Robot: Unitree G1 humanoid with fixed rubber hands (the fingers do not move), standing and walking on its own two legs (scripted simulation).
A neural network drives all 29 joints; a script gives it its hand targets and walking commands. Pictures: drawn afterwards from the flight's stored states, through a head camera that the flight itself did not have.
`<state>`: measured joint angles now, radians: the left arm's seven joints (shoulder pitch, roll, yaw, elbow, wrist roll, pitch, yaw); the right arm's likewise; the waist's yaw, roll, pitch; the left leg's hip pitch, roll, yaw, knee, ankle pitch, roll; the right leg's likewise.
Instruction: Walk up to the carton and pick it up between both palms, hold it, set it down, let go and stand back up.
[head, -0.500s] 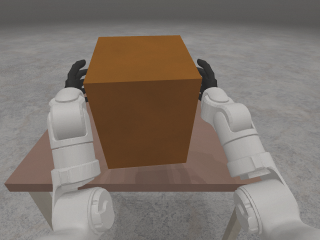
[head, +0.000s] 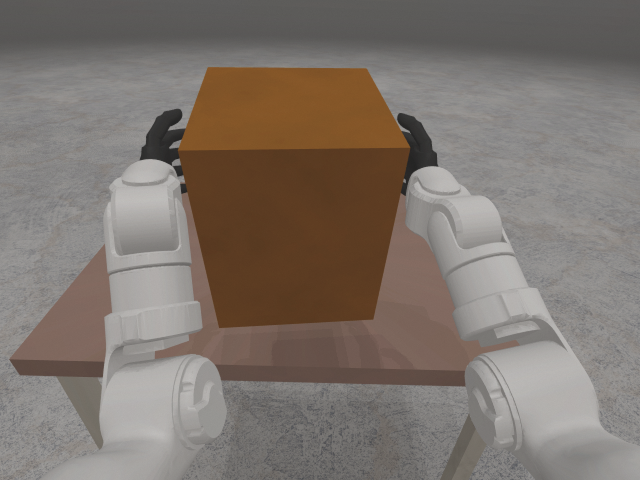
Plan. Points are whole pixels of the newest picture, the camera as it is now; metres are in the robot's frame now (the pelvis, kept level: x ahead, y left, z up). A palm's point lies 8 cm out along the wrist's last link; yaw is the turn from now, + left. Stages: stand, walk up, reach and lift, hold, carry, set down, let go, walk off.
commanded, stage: hold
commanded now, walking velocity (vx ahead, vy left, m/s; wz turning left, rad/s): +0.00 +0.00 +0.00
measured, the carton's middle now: (293, 197) +0.41 +0.02 +0.24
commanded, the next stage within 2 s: none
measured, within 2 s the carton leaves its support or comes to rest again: neither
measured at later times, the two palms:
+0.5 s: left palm (161, 181) +0.35 +0.16 +0.29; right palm (424, 187) +0.36 -0.13 +0.28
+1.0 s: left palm (159, 181) +0.36 +0.17 +0.29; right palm (419, 185) +0.36 -0.12 +0.28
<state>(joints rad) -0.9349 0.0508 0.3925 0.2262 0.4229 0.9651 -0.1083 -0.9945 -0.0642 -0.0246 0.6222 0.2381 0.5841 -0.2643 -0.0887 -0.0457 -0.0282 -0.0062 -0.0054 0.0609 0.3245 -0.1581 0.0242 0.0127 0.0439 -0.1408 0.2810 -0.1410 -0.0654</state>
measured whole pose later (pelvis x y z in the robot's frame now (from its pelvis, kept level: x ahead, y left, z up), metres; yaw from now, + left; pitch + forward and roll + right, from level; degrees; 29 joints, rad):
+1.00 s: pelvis +0.00 +0.01 +0.00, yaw +1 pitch -11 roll +0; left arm -0.88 0.04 0.39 0.14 0.43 0.98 -0.13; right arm -0.94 -0.07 0.02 0.54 0.29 0.60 -0.31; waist -0.11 -0.04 0.00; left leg 0.02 -0.02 0.05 0.33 -0.17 0.03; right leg 0.04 0.03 -0.15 0.29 -0.15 -0.06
